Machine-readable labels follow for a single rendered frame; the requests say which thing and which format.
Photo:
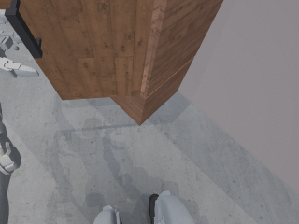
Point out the handle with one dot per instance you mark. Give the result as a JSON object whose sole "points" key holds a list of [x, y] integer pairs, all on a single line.
{"points": [[17, 22]]}

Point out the cupboard door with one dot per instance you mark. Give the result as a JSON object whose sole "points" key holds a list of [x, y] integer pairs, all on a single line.
{"points": [[90, 48]]}

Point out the robot left hand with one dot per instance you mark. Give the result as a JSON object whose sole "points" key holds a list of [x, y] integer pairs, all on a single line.
{"points": [[7, 66]]}

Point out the left robot thigh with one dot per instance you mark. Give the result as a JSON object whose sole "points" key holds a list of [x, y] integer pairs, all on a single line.
{"points": [[109, 216]]}

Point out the robot right shin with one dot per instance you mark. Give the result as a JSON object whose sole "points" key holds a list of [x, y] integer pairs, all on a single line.
{"points": [[164, 193]]}

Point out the robot left upper arm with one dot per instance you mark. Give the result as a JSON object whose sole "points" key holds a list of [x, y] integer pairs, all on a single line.
{"points": [[10, 160]]}

